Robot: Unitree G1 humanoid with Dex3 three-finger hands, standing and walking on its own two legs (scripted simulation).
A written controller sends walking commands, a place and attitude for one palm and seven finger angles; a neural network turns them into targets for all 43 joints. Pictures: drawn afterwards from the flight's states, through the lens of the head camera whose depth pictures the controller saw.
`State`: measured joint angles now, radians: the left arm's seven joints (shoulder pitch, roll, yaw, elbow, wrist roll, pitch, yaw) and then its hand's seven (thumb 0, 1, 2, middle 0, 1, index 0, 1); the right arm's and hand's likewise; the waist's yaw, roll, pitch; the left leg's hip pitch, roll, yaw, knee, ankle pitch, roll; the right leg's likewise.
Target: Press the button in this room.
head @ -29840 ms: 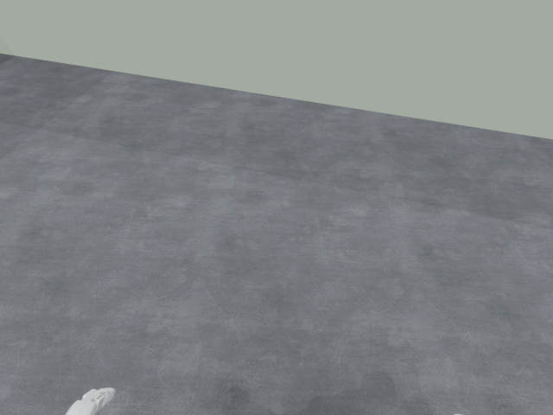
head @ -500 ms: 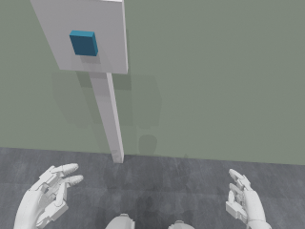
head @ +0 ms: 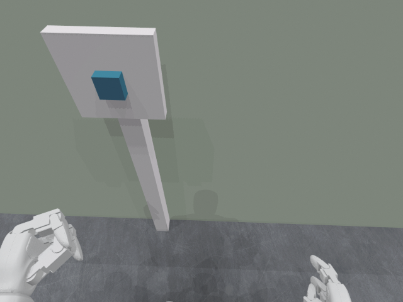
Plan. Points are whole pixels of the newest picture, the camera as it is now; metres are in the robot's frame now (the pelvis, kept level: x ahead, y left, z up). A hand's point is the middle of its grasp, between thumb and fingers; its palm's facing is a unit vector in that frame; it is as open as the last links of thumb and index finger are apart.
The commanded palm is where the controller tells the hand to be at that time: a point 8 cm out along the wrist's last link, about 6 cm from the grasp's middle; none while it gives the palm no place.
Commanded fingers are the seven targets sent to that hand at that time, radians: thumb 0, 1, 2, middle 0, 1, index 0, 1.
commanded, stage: raise the hand and make a fist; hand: left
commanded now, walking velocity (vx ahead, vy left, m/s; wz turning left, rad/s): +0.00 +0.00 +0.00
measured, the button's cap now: (110, 84) +0.50 +0.23 +0.17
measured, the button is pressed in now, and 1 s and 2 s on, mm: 0 0 0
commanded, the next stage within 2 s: aim a knuckle at the button in 1.10 s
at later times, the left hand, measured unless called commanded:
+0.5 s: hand (58, 222) +0.22 +0.23 +0.12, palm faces +0.04 -1.00 -0.07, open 3.1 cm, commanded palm +0.19 +0.29 +0.14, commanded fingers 0.00 0.90 0.90 -1.30 -1.50 -1.30 -1.50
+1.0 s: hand (59, 198) +0.24 +0.23 +0.16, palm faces +0.07 -1.00 -0.06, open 3.1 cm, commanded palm +0.20 +0.28 +0.17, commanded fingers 0.00 0.90 0.90 -1.30 -1.50 -1.30 -1.50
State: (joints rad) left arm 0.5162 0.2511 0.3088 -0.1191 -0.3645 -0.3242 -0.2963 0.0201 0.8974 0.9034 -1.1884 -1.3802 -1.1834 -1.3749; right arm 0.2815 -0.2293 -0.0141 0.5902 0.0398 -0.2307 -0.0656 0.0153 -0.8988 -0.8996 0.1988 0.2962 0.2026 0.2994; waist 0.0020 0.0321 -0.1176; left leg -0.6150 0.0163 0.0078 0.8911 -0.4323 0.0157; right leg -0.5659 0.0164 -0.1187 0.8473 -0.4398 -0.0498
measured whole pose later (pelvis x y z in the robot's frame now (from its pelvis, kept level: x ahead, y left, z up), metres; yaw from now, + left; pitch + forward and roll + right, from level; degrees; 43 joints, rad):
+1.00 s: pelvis +0.00 +0.02 +0.03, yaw +0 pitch +0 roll -1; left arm 0.25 0.28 0.26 -0.19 -0.30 0.04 -0.23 0.02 0.90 0.90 -1.30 -1.50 -1.30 -1.50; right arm 0.25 -0.25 0.06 0.61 0.05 -0.25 -0.08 0.02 -0.90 -0.90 0.20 0.30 0.20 0.30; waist 0.04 0.04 -0.06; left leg -0.29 -0.01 0.02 0.60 -0.32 0.04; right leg -0.24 0.00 -0.10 0.56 -0.32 -0.03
